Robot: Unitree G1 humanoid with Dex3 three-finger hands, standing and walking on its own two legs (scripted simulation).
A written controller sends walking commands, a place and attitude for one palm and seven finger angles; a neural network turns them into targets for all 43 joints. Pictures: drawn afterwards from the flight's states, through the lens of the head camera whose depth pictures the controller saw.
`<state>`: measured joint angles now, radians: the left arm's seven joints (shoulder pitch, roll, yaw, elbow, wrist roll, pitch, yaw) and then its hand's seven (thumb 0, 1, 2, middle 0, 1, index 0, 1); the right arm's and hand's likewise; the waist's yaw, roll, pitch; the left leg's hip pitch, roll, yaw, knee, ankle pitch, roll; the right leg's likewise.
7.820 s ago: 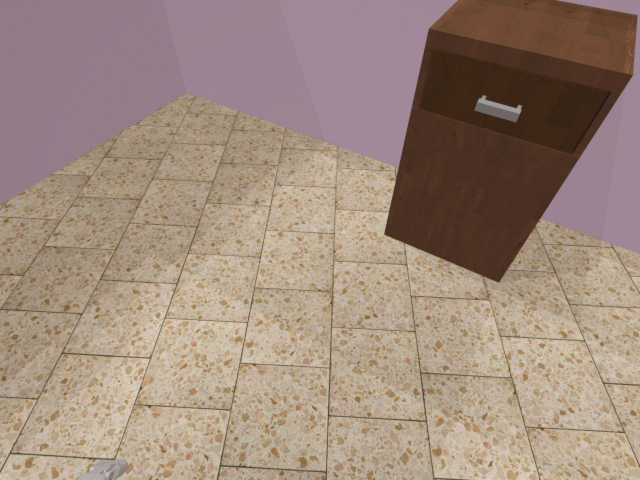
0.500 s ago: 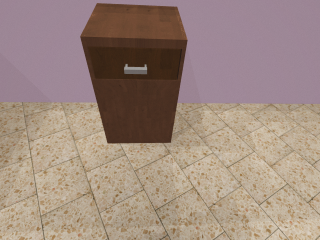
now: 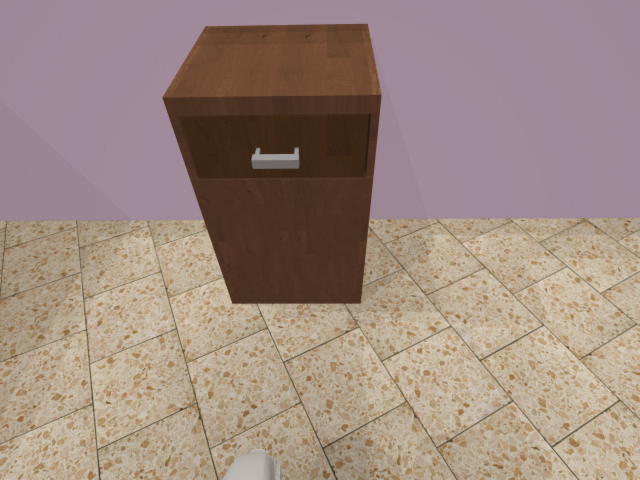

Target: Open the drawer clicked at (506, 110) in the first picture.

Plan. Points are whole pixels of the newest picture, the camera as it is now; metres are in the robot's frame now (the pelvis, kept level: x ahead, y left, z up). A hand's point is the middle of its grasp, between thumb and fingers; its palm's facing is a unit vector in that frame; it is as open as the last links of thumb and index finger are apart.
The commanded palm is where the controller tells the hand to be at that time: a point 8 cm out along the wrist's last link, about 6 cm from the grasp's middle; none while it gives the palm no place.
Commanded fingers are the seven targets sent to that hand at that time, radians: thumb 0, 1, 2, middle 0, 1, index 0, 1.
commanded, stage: take the last steps up to it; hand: left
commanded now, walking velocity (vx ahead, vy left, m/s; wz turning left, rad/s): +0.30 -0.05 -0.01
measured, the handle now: (276, 156) +0.83 +0.16 -0.08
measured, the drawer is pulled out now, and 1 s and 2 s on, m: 0.00 0.00 0.00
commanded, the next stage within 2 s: come to a stop and stand still in 0.70 s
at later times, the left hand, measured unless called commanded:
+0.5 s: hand (195, 424) +0.24 +0.22 -0.17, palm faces +0.02 -0.98 -0.19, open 7.4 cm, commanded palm none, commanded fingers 0.00 0.90 0.90 -0.20 -0.30 -0.20 -0.30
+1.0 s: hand (263, 355) +0.36 +0.13 -0.18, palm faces +0.02 -0.97 -0.22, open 7.2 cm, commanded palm none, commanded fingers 0.00 0.90 0.90 -0.20 -0.30 -0.20 -0.30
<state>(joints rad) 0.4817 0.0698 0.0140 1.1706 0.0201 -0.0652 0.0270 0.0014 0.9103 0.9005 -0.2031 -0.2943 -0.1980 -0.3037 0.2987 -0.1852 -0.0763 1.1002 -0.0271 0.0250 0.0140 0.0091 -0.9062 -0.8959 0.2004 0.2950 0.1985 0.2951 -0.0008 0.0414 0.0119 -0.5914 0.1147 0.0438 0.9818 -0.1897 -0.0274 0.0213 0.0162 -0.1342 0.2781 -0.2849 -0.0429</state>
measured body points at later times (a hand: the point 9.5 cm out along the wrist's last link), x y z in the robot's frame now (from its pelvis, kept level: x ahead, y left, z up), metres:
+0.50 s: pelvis +0.17 +0.03 +0.00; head +0.17 +0.04 +0.45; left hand +0.23 +0.27 -0.15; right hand +0.19 -0.21 -0.15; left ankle +0.15 +0.13 -0.74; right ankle +0.23 -0.12 -0.69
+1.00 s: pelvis +0.32 -0.04 -0.01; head +0.34 -0.06 +0.44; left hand +0.36 +0.18 -0.16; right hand +0.35 -0.28 -0.17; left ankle +0.37 +0.08 -0.73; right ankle +0.32 -0.13 -0.74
